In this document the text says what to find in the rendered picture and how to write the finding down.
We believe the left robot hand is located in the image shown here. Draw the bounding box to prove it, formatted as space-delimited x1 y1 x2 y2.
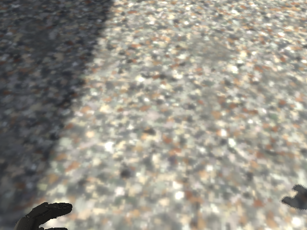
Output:
13 202 73 230

